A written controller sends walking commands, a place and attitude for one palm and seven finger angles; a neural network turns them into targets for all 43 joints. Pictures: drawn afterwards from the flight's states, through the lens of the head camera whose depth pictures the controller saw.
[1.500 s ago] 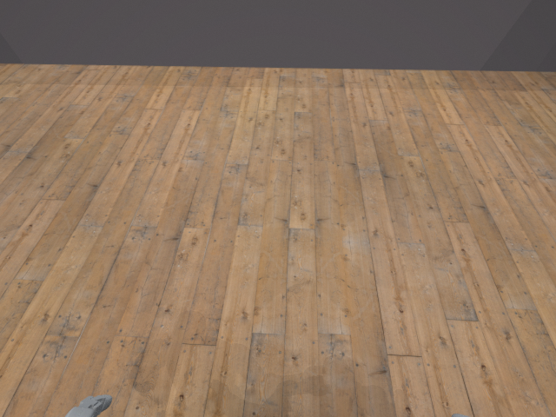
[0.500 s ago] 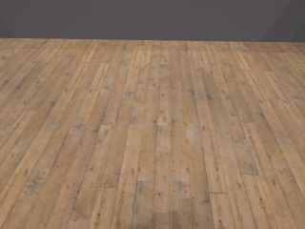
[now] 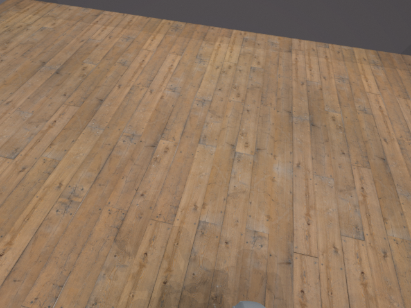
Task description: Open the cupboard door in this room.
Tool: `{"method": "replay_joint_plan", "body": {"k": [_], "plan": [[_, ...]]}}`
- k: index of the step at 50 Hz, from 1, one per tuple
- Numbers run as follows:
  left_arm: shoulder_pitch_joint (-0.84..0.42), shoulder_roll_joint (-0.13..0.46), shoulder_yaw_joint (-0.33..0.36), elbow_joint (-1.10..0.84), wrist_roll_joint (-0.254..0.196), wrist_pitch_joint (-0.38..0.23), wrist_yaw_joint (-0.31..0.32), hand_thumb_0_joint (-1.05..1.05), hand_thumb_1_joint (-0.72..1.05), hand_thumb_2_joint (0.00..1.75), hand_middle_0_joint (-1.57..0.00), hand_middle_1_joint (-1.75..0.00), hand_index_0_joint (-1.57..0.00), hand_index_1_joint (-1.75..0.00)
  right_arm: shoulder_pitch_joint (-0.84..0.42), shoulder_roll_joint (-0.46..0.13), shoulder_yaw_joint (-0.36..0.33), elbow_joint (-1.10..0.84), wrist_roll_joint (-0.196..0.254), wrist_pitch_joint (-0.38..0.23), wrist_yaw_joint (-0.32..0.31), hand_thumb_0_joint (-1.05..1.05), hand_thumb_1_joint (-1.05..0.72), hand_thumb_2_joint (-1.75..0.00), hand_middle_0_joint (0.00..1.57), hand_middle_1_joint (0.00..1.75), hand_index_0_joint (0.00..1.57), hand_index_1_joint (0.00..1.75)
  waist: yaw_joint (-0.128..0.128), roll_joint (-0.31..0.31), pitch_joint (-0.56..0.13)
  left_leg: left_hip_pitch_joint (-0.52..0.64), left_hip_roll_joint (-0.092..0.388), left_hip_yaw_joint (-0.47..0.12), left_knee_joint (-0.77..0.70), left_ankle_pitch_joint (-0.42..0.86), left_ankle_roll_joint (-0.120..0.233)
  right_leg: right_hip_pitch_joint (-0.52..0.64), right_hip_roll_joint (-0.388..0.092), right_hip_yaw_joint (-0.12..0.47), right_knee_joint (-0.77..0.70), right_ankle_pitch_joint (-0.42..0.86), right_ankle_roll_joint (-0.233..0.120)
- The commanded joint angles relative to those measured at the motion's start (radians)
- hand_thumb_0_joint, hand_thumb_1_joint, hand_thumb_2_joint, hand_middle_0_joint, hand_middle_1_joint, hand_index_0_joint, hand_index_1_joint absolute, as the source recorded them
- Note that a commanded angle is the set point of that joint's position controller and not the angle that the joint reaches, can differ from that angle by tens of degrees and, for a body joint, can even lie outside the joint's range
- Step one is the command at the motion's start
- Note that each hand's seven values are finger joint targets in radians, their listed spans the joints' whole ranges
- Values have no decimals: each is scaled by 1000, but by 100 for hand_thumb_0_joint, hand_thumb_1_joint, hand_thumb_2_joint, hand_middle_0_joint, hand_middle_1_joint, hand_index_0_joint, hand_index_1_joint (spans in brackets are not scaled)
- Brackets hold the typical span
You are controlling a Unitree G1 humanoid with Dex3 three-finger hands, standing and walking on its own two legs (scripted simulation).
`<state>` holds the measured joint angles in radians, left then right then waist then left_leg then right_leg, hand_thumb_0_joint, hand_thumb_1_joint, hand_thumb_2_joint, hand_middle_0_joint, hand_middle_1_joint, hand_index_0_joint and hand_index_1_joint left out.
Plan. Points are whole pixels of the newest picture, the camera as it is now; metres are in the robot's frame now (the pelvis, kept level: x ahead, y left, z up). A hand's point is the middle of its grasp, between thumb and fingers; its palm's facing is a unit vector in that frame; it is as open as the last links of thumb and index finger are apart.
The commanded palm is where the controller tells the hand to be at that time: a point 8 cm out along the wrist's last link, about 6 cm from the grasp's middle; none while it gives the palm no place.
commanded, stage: turn or walk to find it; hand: left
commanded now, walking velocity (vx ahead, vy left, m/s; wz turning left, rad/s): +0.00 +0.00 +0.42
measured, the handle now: out of the picture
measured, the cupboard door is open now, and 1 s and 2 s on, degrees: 0 0 0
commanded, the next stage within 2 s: none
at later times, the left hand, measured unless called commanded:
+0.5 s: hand out of the picture -0.03 +0.14 -0.15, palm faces +0.26 -0.92 -0.28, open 7.4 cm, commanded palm none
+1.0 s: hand out of the picture -0.11 +0.21 -0.17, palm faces +0.48 -0.85 -0.23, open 7.4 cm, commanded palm none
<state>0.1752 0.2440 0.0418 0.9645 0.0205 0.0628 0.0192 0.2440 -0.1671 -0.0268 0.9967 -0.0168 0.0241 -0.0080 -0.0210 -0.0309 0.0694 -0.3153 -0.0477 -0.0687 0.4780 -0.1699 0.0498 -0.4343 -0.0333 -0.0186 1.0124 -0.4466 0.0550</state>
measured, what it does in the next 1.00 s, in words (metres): steps on the spot, turning left: right foot, then left foot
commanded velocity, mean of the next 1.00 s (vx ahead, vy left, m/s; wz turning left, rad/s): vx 0.00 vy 0.00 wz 0.42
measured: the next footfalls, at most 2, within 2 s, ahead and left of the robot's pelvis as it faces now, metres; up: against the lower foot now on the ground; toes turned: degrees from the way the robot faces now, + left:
right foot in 0.24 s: +0.00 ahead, -0.14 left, +0.00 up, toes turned +6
left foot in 0.74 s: -0.07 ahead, +0.08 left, +0.00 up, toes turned +25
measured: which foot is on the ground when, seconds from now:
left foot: down 0.00-0.24, up 0.26-0.72, down 0.74-1.00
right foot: up 0.00-0.22, down 0.24-0.74, up 0.76-1.00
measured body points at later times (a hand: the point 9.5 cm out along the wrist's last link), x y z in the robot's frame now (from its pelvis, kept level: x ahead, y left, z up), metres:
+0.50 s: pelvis -0.03 -0.06 +0.00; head -0.01 -0.08 +0.45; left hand -0.04 +0.19 -0.13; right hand +0.06 -0.31 -0.16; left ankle -0.09 +0.09 -0.65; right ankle -0.04 -0.14 -0.74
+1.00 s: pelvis -0.07 -0.01 +0.00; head -0.06 +0.03 +0.45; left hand -0.14 +0.25 -0.15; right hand +0.13 -0.18 -0.12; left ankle -0.11 +0.06 -0.74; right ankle -0.02 -0.17 -0.66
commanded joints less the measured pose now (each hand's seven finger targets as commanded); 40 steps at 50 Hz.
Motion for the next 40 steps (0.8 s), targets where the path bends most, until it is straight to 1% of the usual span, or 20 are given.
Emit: {"method": "replay_joint_plan", "body": {"k": [1,7,10,11,12,13,14,15,16,17,19,25,30,33,35,36,37,38,39,40], "plan": [[-16,62,22,-82,-5,-30,4,0,90,90,-20,-30,-20,-30,59,-225,-66,-60,-3,-13,-18,0,-90,-90,20,30,20,30,-22,173,-148,204,230,-312,-167,150,125,-61,-2,22,-52,-3,8],[27,48,23,-89,-14,-27,11,0,90,90,-20,-30,-20,-30,37,-238,-80,-81,-10,5,-11,0,-90,-90,20,30,20,30,-8,193,-132,115,222,-390,-186,74,122,89,30,22,-279,-13,-7],[126,63,32,-69,-14,-32,14,0,90,90,-20,-30,-20,-30,-6,-236,-88,-101,-8,13,-1,0,-90,-90,20,30,20,30,35,181,-130,-18,155,-346,-169,-41,58,291,50,-9,-527,126,-20],[170,87,40,-63,-11,-36,17,0,90,90,-20,-30,-20,-30,-18,-215,-87,-112,-4,18,4,0,-90,-90,20,30,20,30,52,130,-129,-117,106,-297,-123,-132,13,405,16,3,-645,171,-33],[185,161,55,-70,6,-45,24,0,90,90,-20,-30,-20,-30,-9,-158,-81,-124,4,24,9,0,-90,-90,20,30,20,30,60,-76,-113,-290,10,-166,108,-271,-47,485,-189,211,-767,16,-99],[123,225,59,-104,13,-46,26,0,90,90,-20,-30,-20,-30,-16,-135,-81,-145,-4,21,4,0,-90,-90,20,30,20,30,59,-281,-39,-394,-74,-15,405,-341,-95,350,-418,463,-854,-64,-195],[45,196,48,-137,1,-44,31,0,90,90,-20,-30,-20,-30,-32,-190,-93,-139,-14,22,8,0,-90,-90,20,30,20,30,32,-150,-4,-306,-6,-63,551,-315,-74,153,-414,368,-850,-18,-198],[-11,151,48,-147,-1,-57,33,0,90,90,-20,-30,-20,-30,-1,-182,-93,-119,-14,35,15,0,-90,-90,20,30,20,30,-4,-188,7,-270,6,-68,609,-258,-71,97,-341,320,-860,-8,-167],[-35,134,37,-150,-3,-61,27,0,90,90,-20,-30,-20,-30,18,-172,-91,-91,-12,40,20,0,-90,-90,20,30,20,30,-19,-134,42,-240,15,-38,679,-204,-78,65,-284,246,-840,58,-153],[-43,113,27,-147,-4,-68,22,0,90,90,-20,-30,-20,-30,48,-161,-86,-74,-10,39,24,0,-90,-90,20,30,20,30,-36,-117,45,-250,22,-13,717,-156,-88,105,-240,153,-799,173,-149],[22,98,22,-130,-6,-78,18,0,90,90,-20,-30,-20,-30,56,-147,-79,-65,-6,34,23,0,-90,-90,20,30,20,30,-19,-116,4,-280,24,16,737,-118,-105,222,-210,72,-741,339,-150],[182,109,28,-75,4,-80,23,0,90,90,-20,-30,-20,-30,-73,-137,-60,-89,-4,35,17,0,-90,-90,20,30,20,30,51,-110,-24,-285,70,48,614,-210,-126,369,-282,82,-676,593,-202],[220,146,41,-47,15,-73,22,0,90,90,-20,-30,-20,-30,-139,-113,-41,-99,7,22,17,0,-90,-90,20,30,20,30,78,-147,-76,-160,68,116,343,-299,-112,413,-302,45,-598,791,-218],[199,162,50,-38,15,-68,21,0,90,90,-20,-30,-20,-30,-104,-112,-37,-92,12,13,13,0,-90,-90,20,30,20,30,59,-178,-113,-56,57,146,196,-258,-91,400,-305,13,-545,827,-196],[163,160,50,-35,5,-63,18,0,90,90,-20,-30,-20,-30,-47,-129,-39,-77,11,3,12,0,-90,-90,20,30,20,30,19,-137,-133,102,57,154,-13,-77,-79,325,-276,-50,-459,735,-134],[162,135,46,-43,-3,-59,16,0,90,90,-20,-30,-20,-30,1,-175,-49,-67,6,-8,10,0,-90,-90,20,30,20,30,-9,-32,-177,256,120,96,-109,105,-55,226,-238,-107,-330,600,-81],[164,74,37,-77,-10,-53,9,0,90,90,-20,-30,-20,-30,27,-273,-71,-68,-1,-16,6,0,-90,-90,20,30,20,30,-19,269,-180,408,369,-216,-123,464,50,-59,-106,-155,-138,56,-4],[119,58,22,-97,-1,-43,14,0,90,90,-20,-30,-20,-30,60,-309,-79,-54,7,-5,0,0,-90,-90,20,30,20,30,-34,298,-170,351,460,-265,-111,679,152,-97,-70,-81,-7,-216,10],[86,75,26,-88,3,-30,17,0,90,90,-20,-30,-20,-30,45,-277,-74,-48,3,-3,-7,0,-90,-90,20,30,20,30,-36,210,-136,287,431,-195,-118,585,164,-85,-85,-30,61,-173,3],[77,69,32,-76,3,-24,14,0,90,90,-20,-30,-20,-30,-4,-251,-66,-60,2,-8,-15,0,-90,-90,20,30,20,30,-17,251,-106,231,378,-177,-137,502,145,-97,-96,-2,87,-107,8]]}}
